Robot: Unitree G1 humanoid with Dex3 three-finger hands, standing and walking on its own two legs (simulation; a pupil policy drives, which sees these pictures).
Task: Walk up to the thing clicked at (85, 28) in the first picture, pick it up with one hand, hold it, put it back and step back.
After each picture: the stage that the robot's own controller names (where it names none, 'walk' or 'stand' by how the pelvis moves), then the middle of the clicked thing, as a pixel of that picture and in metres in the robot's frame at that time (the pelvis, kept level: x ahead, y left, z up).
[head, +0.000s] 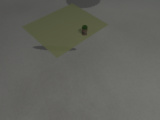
stand; (84, 30) +1.55 -0.05 -0.72
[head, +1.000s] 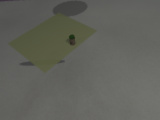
walk; (72, 40) +1.41 +0.20 -0.70
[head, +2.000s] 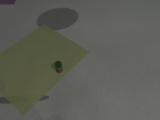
walk; (58, 67) +0.90 +0.28 -0.71
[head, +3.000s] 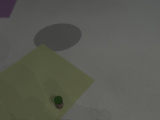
walk; (58, 102) +0.55 +0.20 -0.69
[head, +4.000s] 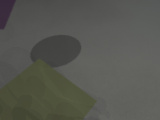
stand; out of the picture +0.35 +0.18 -0.71
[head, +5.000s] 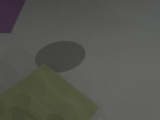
stand; out of the picture +0.35 +0.15 -0.72
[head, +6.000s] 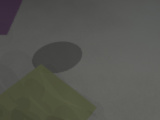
stand; out of the picture +0.36 +0.17 -0.73
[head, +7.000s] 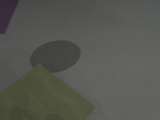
stand; out of the picture +0.34 +0.18 -0.73
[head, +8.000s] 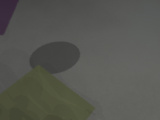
stand; out of the picture +0.34 +0.18 -0.73
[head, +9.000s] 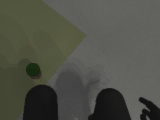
go down; (34, 71) +0.40 +0.21 -0.41
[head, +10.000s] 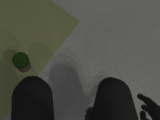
go down; (22, 63) +0.41 +0.24 -0.31
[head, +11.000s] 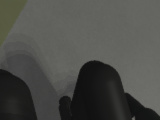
close in; out of the picture +0.39 +0.29 -0.22
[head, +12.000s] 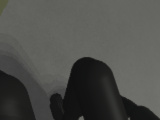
close; out of the picture +0.39 +0.29 -0.22
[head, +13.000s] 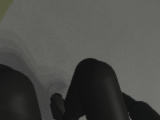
lift; out of the picture +0.36 +0.27 -0.22
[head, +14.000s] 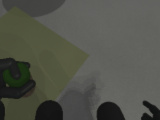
lift; (21, 81) +0.32 +0.20 -0.01
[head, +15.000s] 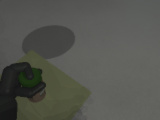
hold; (33, 85) +0.32 +0.17 +0.01
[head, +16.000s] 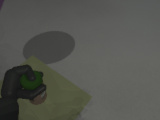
hold; (34, 88) +0.32 +0.17 +0.00
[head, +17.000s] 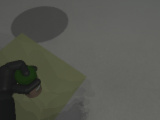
crouch; (29, 82) +0.35 +0.18 -0.05
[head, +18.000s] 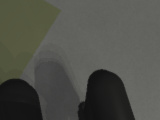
lower; out of the picture +0.45 +0.28 -0.11
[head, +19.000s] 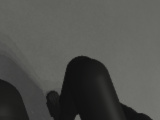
lower; out of the picture +0.41 +0.31 -0.22
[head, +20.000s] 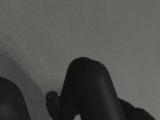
lower; out of the picture +0.40 +0.31 -0.22
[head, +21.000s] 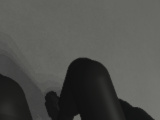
lower; out of the picture +0.40 +0.31 -0.23
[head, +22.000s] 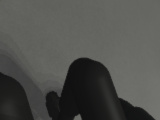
lower; out of the picture +0.40 +0.31 -0.23
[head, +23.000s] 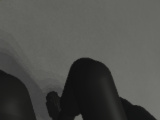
open; out of the picture +0.39 +0.30 -0.23
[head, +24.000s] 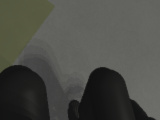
stand; out of the picture +0.40 +0.28 -0.25
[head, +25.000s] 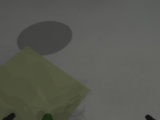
stand; out of the picture +0.37 +0.19 -0.63
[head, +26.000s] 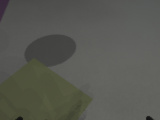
stand; out of the picture +0.38 +0.20 -0.67
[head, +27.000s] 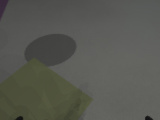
stand; out of the picture +0.37 +0.20 -0.67
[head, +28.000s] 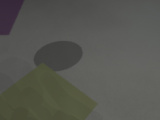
stand; out of the picture +0.40 +0.18 -0.72
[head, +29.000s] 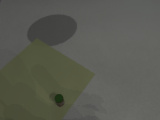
walk; (59, 100) +0.49 +0.19 -0.70
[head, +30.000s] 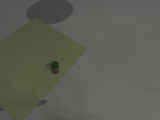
walk; (55, 67) +0.78 +0.19 -0.70
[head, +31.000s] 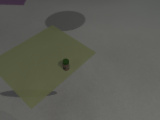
stand; (65, 64) +0.99 +0.18 -0.70
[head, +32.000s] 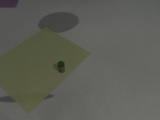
stand; (61, 67) +0.98 +0.19 -0.73
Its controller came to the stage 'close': yes
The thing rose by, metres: 0.71
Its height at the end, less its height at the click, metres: +0.00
